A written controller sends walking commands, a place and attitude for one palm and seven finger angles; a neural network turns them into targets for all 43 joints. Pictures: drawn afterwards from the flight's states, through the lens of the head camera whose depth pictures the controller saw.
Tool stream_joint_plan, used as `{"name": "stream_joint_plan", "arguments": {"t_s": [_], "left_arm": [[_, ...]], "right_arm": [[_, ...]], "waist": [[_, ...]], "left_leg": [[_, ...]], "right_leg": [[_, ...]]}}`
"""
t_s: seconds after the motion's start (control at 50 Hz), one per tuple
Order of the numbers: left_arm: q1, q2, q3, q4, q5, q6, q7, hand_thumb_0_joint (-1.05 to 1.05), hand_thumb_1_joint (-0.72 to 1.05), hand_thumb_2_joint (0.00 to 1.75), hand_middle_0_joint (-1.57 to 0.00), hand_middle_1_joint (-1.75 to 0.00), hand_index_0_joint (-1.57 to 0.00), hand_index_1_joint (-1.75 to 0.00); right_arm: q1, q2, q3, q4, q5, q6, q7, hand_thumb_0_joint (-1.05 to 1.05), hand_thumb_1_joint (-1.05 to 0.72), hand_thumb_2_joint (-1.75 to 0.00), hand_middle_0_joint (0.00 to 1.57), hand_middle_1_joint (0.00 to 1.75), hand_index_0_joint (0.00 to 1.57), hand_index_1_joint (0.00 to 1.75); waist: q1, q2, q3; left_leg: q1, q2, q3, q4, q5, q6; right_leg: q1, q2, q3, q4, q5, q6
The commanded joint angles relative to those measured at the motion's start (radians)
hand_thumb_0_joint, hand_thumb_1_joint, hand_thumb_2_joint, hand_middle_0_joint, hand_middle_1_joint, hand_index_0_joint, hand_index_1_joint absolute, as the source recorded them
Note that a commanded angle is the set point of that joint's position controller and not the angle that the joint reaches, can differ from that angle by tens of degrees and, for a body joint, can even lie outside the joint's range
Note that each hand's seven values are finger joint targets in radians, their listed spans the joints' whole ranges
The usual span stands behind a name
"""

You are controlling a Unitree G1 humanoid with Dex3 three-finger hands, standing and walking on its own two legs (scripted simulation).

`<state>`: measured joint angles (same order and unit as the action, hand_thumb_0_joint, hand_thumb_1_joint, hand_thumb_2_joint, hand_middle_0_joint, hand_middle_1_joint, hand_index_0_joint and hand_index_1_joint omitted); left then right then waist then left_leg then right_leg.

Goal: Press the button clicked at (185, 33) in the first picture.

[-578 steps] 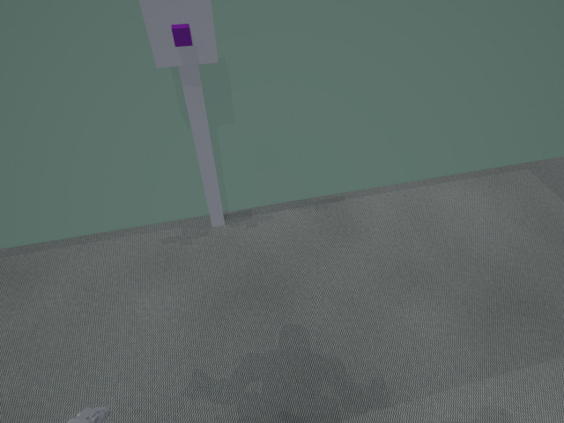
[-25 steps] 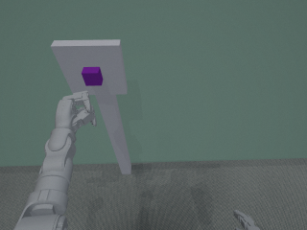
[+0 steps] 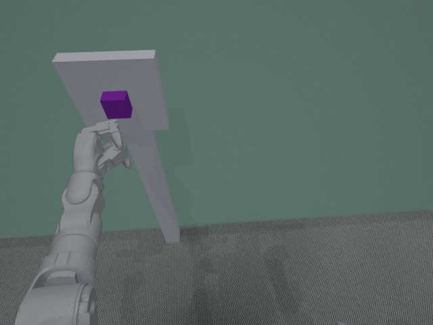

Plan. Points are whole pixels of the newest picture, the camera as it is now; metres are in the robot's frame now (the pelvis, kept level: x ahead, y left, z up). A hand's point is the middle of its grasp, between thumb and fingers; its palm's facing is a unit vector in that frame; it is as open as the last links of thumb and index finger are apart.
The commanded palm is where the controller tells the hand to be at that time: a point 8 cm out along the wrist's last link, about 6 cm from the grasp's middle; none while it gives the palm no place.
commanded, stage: aim a knuckle at the button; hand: left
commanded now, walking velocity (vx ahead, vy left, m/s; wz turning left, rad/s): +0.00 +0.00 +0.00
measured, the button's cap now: (117, 103) +0.51 +0.21 +0.13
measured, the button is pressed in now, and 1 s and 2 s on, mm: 0 0 14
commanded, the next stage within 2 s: press the button with the knuckle in 0.38 s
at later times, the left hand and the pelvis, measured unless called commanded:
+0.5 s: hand (122, 149) +0.42 +0.19 +0.09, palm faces +0.09 -1.00 +0.00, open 3.1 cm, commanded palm +0.39 +0.23 +0.09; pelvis +0.00 +0.00 +0.00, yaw +0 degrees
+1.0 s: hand (127, 135) +0.44 +0.18 +0.10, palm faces +0.10 -1.00 -0.01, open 3.1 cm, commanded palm +0.42 +0.23 +0.09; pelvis +0.00 +0.00 -0.01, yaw +0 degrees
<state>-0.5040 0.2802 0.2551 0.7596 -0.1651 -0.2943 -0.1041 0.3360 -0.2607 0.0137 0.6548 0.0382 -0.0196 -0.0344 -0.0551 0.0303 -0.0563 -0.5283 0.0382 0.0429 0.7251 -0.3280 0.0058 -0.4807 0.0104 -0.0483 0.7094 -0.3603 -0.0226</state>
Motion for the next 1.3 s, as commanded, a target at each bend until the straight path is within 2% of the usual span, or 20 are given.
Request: {"name": "stream_joint_plan", "arguments": {"t_s": [0.0,0.04,0.06,0.14,0.22,0.26,0.3,0.38,0.42,0.46,0.54,0.62,0.74,0.86,0.94,0.98,1.08,1.16,1.24,1.28], "left_arm": [[-0.47,0.17,0.008,-0.223,-0.011,-0.089,-0.007,0.0,0.9,0.9,-1.3,-1.5,-1.3,-1.5],[-0.459,0.144,-0.012,-0.162,-0.009,-0.078,-0.008,0.0,0.9,0.9,-1.3,-1.5,-1.3,-1.5],[-0.473,0.189,0.025,-0.138,-0.008,-0.075,-0.003,0.0,0.9,0.9,-1.3,-1.5,-1.3,-1.5],[-0.504,0.189,0.022,-0.143,0.003,-0.078,0.005,0.0,0.9,0.9,-1.3,-1.5,-1.3,-1.5],[-0.454,0.241,0.076,-0.145,0.002,-0.087,0.004,0.0,0.9,0.9,-1.3,-1.5,-1.3,-1.5],[-0.459,0.243,0.069,-0.148,0.002,-0.085,-0.005,0.0,0.9,0.9,-1.3,-1.5,-1.3,-1.5],[-0.441,0.186,0.031,-0.186,-0.003,-0.084,-0.016,0.0,0.9,0.9,-1.3,-1.5,-1.3,-1.5],[-0.419,0.186,0.03,-0.184,-0.021,-0.062,-0.028,0.0,0.9,0.9,-1.3,-1.5,-1.3,-1.5],[-0.435,0.183,0.019,-0.195,-0.017,-0.06,-0.029,0.0,0.9,0.9,-1.3,-1.5,-1.3,-1.5],[-0.426,0.174,0.02,-0.245,-0.02,-0.068,-0.024,0.0,0.9,0.9,-1.3,-1.5,-1.3,-1.5],[-0.459,0.167,0.005,-0.257,-0.009,-0.078,-0.012,0.0,0.9,0.9,-1.3,-1.5,-1.3,-1.5],[-0.506,0.191,0.022,-0.168,-0.004,-0.064,-0.001,0.0,0.9,0.9,-1.3,-1.5,-1.3,-1.5],[-0.557,0.191,0.029,-0.115,0.013,-0.082,0.007,0.0,0.9,0.9,-1.3,-1.5,-1.3,-1.5],[-0.555,0.239,0.071,-0.038,0.016,-0.079,0.004,0.0,0.9,0.9,-1.3,-1.5,-1.3,-1.5],[-0.608,0.282,0.095,-0.029,0.027,-0.089,0.001,0.0,0.9,0.9,-1.3,-1.5,-1.3,-1.5],[-0.666,0.248,0.061,-0.041,0.027,-0.106,-0.005,0.0,0.9,0.9,-1.3,-1.5,-1.3,-1.5],[-0.746,0.267,0.061,0.059,0.028,-0.116,-0.016,0.0,0.9,0.9,-1.3,-1.5,-1.3,-1.5],[-0.807,0.319,0.088,0.105,0.039,-0.12,-0.015,0.0,0.9,0.9,-1.3,-1.5,-1.3,-1.5],[-0.852,0.359,0.109,0.164,0.038,-0.119,-0.022,0.0,0.9,0.9,-1.3,-1.5,-1.3,-1.5],[-0.901,0.373,0.105,0.162,0.044,-0.124,-0.029,0.0,0.9,0.9,-1.3,-1.5,-1.3,-1.5]], "right_arm": [[0.0,-0.134,-0.057,-0.101,-0.002,-0.044,-0.011,0.0,-0.9,-0.9,0.2,0.3,0.2,0.3],[-0.004,-0.131,-0.051,-0.099,0.0,-0.044,-0.008,0.0,-0.9,-0.9,0.2,0.3,0.2,0.3],[-0.001,-0.137,-0.051,-0.093,0.0,-0.04,-0.01,0.0,-0.9,-0.9,0.2,0.3,0.2,0.3],[-0.007,-0.131,-0.047,-0.111,-0.002,-0.037,-0.007,0.0,-0.9,-0.9,0.2,0.3,0.2,0.3],[0.001,-0.135,-0.047,-0.124,-0.007,-0.033,-0.005,0.0,-0.9,-0.9,0.2,0.3,0.2,0.3],[-0.006,-0.135,-0.046,-0.13,-0.003,-0.029,-0.007,0.0,-0.9,-0.9,0.2,0.3,0.2,0.3],[-0.005,-0.129,-0.05,-0.137,-0.001,-0.031,-0.004,0.0,-0.9,-0.9,0.2,0.3,0.2,0.3],[-0.001,-0.136,-0.051,-0.135,0.002,-0.028,-0.004,0.0,-0.9,-0.9,0.2,0.3,0.2,0.3],[-0.003,-0.136,-0.05,-0.133,0.004,-0.029,-0.007,0.0,-0.9,-0.9,0.2,0.3,0.2,0.3],[-0.005,-0.133,-0.054,-0.135,0.002,-0.033,-0.006,0.0,-0.9,-0.9,0.2,0.3,0.2,0.3],[0.003,-0.131,-0.054,-0.117,-0.002,-0.036,-0.005,0.0,-0.9,-0.9,0.2,0.3,0.2,0.3],[0.012,-0.139,-0.051,-0.099,-0.004,-0.032,-0.008,0.0,-0.9,-0.9,0.2,0.3,0.2,0.3],[0.026,-0.136,-0.051,-0.098,-0.009,-0.028,-0.002,0.0,-0.9,-0.9,0.2,0.3,0.2,0.3],[0.047,-0.145,-0.054,-0.101,-0.012,-0.014,0.006,0.0,-0.9,-0.9,0.2,0.3,0.2,0.3],[0.054,-0.146,-0.052,-0.105,-0.013,-0.004,0.003,0.0,-0.9,-0.9,0.2,0.3,0.2,0.3],[0.059,-0.14,-0.053,-0.099,-0.013,-0.003,0.003,0.0,-0.9,-0.9,0.2,0.3,0.2,0.3],[0.082,-0.149,-0.053,-0.071,-0.013,-0.001,-0.002,0.0,-0.9,-0.9,0.2,0.3,0.2,0.3],[0.096,-0.157,-0.052,-0.058,-0.016,-0.001,-0.007,0.0,-0.9,-0.9,0.2,0.3,0.2,0.3],[0.12,-0.166,-0.049,-0.047,-0.02,-0.001,-0.009,0.0,-0.9,-0.9,0.2,0.3,0.2,0.3],[0.124,-0.167,-0.048,-0.046,-0.02,-0.003,-0.01,0.0,-0.9,-0.9,0.2,0.3,0.2,0.3]], "waist": [[-0.02,-0.013,-0.341],[-0.025,-0.017,-0.295],[-0.022,-0.028,-0.273],[-0.014,-0.004,-0.308],[0.006,-0.028,-0.351],[-0.001,-0.022,-0.33],[0.0,0.018,-0.359],[-0.012,-0.036,-0.32],[-0.018,-0.021,-0.297],[-0.005,0.014,-0.349],[-0.016,0.039,-0.355],[-0.03,-0.031,-0.297],[-0.022,0.028,-0.376],[-0.02,-0.037,-0.35],[-0.026,-0.01,-0.35],[-0.04,0.02,-0.359],[-0.074,-0.012,-0.325],[-0.083,0.026,-0.342],[-0.103,-0.024,-0.352],[-0.109,0.022,-0.359]], "left_leg": [[0.218,-0.033,-0.037,-0.064,0.185,0.027],[0.194,-0.034,-0.037,-0.066,0.153,0.027],[0.173,-0.036,-0.038,-0.066,0.142,0.028],[0.174,-0.038,-0.035,-0.064,0.146,0.028],[0.162,-0.039,-0.032,-0.054,0.191,0.028],[0.155,-0.038,-0.029,-0.056,0.19,0.028],[0.202,-0.036,-0.027,-0.049,0.234,0.026],[0.176,-0.035,-0.028,-0.053,0.216,0.028],[0.177,-0.034,-0.034,-0.055,0.198,0.028],[0.216,-0.034,-0.036,-0.054,0.227,0.026],[0.242,-0.029,-0.046,-0.044,0.277,0.022],[0.193,-0.029,-0.056,-0.049,0.206,0.023],[0.229,-0.03,-0.058,-0.035,0.259,0.017],[0.159,-0.031,-0.047,-0.03,0.242,0.022],[0.136,-0.035,-0.038,-0.028,0.208,0.026],[0.165,-0.034,-0.043,-0.023,0.217,0.025],[0.133,-0.032,-0.048,-0.018,0.153,0.03],[0.125,-0.032,-0.052,-0.013,0.121,0.03],[0.085,-0.031,-0.059,-0.002,0.106,0.036],[0.085,-0.031,-0.061,0.0,0.09,0.033]], "right_leg": [[0.054,0.017,0.03,-0.091,0.276,0.008],[0.029,0.017,0.029,-0.096,0.25,0.008],[0.028,0.015,0.032,-0.1,0.242,0.009],[0.042,0.013,0.034,-0.089,0.243,0.008],[0.094,0.015,0.037,-0.072,0.302,0.006],[0.087,0.014,0.038,-0.074,0.311,0.008],[0.075,0.017,0.031,-0.067,0.342,0.003],[0.071,0.019,0.029,-0.079,0.335,0.01],[0.052,0.019,0.027,-0.084,0.301,0.006],[0.058,0.02,0.027,-0.077,0.315,0.004],[0.043,0.021,0.02,-0.063,0.342,0.002],[0.016,0.023,0.015,-0.073,0.276,0.004],[0.012,0.021,0.017,-0.049,0.305,-0.001],[0.034,0.023,0.021,-0.049,0.324,0.004],[0.04,0.022,0.034,-0.053,0.305,0.005],[0.015,0.023,0.032,-0.052,0.3,0.005],[-0.029,0.026,0.037,-0.065,0.24,0.011],[-0.054,0.024,0.043,-0.065,0.197,0.012],[-0.054,0.025,0.048,-0.063,0.185,0.018],[-0.071,0.023,0.049,-0.06,0.164,0.017]]}}
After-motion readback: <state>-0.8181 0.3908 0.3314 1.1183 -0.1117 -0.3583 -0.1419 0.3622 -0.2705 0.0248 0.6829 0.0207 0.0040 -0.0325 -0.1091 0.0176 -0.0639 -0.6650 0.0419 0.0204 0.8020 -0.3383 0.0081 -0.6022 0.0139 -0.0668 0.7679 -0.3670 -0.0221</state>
